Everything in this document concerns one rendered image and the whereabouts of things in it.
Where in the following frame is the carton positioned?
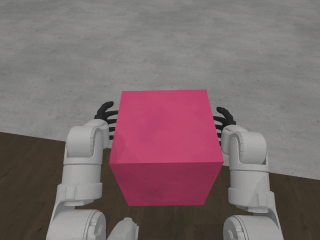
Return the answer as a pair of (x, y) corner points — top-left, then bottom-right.
(109, 89), (224, 206)

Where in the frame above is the right robot forearm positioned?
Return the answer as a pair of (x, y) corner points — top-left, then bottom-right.
(221, 124), (284, 240)

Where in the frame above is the robot left upper arm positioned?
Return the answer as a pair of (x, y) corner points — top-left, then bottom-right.
(47, 209), (106, 240)

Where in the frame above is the robot right upper arm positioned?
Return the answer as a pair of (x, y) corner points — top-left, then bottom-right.
(223, 215), (283, 240)

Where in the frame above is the left robot forearm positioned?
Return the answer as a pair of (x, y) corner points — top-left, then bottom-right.
(46, 119), (110, 240)

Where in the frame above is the left robot hand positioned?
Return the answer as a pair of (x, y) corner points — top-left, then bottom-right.
(94, 101), (119, 140)

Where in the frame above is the robot left thigh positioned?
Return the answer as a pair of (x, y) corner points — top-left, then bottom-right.
(107, 220), (139, 240)

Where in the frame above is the left robot shin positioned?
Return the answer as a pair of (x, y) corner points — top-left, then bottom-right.
(123, 217), (133, 221)

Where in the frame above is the right robot hand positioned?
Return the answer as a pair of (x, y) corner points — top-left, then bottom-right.
(213, 107), (236, 146)

